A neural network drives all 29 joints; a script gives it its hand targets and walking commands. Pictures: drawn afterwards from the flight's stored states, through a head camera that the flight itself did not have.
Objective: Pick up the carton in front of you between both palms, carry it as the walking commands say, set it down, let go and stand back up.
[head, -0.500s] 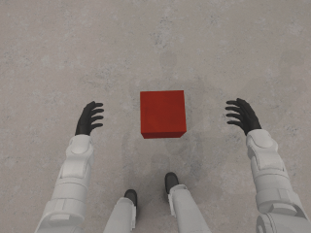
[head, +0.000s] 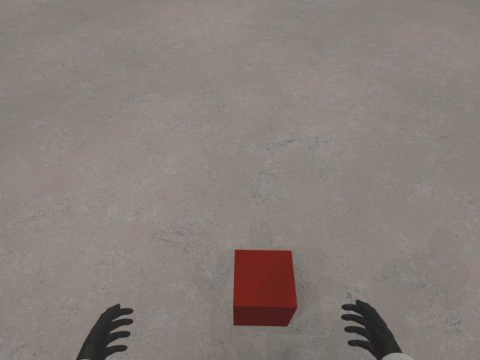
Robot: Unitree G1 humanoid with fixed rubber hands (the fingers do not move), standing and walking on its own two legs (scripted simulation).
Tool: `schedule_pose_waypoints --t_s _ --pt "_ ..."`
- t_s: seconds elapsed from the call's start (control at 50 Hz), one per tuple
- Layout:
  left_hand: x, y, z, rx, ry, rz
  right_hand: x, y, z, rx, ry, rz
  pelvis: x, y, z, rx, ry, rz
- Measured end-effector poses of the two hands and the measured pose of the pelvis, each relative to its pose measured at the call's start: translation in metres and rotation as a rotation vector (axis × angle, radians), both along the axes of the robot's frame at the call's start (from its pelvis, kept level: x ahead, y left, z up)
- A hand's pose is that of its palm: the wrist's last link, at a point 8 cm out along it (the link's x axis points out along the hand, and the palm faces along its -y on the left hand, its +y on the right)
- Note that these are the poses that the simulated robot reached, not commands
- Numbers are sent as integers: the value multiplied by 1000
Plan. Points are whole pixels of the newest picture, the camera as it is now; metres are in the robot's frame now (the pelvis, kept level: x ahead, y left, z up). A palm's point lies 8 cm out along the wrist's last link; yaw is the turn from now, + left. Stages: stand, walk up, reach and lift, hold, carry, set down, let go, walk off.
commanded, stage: let go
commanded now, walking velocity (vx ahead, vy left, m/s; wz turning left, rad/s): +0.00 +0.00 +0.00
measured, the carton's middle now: (261, 289) +0.47 -0.10 -0.65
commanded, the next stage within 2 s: stand in 0.40 s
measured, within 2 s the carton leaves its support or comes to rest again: neither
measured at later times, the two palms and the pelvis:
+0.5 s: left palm (99, 350) +0.18 +0.23 -0.08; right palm (389, 323) +0.21 -0.26 -0.07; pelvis +0.04 -0.01 +0.00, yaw +1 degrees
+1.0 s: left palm out of the picture +0.16 +0.28 -0.09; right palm (410, 345) +0.18 -0.29 -0.10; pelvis +0.04 -0.01 -0.01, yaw +2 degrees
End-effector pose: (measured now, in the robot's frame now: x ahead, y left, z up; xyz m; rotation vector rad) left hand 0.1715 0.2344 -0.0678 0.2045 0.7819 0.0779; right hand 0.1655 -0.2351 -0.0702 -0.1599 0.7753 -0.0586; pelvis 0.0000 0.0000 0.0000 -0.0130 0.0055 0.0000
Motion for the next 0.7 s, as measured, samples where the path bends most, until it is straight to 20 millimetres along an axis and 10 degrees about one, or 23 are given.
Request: schedule_pose_waypoints --t_s 0.46,0.7 --pt "21 -10 -4 -17 22 32 39 -14 5 -68 32 -8 37 -11 0 -8 -26 23" --pt "-13 45 -22 154 175 109 29 -56 -17 -198 103 -24 44 -9 -7 -4 22 30"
